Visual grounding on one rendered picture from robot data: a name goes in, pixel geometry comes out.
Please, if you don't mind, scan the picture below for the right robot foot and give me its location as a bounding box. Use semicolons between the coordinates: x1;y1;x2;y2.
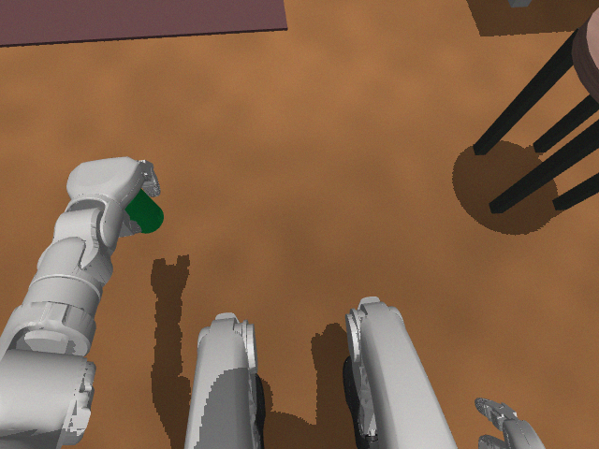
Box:
343;356;379;449

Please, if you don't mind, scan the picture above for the can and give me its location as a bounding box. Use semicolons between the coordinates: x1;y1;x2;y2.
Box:
125;189;164;234

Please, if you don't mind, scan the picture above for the left robot arm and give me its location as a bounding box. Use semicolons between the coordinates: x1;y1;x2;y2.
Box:
0;194;124;449

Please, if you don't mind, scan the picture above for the right robot hand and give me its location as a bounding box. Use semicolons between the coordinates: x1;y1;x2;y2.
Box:
475;398;546;449

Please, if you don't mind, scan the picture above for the stool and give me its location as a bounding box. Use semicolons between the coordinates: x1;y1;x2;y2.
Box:
473;8;599;214

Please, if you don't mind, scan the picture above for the left robot hand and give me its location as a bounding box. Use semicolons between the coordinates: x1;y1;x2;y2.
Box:
66;156;161;238

